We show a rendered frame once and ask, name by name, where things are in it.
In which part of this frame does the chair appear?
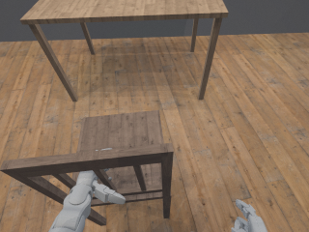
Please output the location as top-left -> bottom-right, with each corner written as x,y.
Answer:
0,110 -> 174,226

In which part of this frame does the left robot hand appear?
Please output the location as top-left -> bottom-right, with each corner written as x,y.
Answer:
76,148 -> 126,205

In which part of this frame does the right robot hand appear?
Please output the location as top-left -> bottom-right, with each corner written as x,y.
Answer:
231,199 -> 267,232

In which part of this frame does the table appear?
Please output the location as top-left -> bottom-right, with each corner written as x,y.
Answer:
20,0 -> 229,102

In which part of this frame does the left robot forearm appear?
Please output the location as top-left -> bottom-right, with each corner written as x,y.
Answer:
48,184 -> 93,232

